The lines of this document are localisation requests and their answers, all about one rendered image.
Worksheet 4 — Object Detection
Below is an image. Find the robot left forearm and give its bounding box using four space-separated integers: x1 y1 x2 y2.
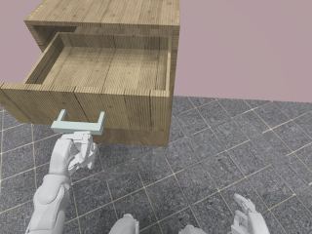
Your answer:
25 174 72 234

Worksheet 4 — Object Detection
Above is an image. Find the drawer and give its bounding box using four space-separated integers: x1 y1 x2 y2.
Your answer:
0 32 172 132

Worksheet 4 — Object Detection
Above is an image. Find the robot left thigh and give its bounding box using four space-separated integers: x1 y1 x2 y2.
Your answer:
108 217 139 234

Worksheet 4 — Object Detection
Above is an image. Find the cabinet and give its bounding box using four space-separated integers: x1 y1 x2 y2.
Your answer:
23 0 180 147

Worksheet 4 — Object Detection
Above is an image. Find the left robot hand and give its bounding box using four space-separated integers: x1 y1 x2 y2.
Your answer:
49 131 97 178

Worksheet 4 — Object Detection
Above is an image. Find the handle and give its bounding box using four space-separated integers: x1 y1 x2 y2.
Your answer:
51 109 105 136

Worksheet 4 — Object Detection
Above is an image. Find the robot left shin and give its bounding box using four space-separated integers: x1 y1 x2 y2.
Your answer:
123 214 133 218

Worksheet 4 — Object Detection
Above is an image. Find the right robot hand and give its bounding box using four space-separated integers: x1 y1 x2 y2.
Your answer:
231 193 270 234

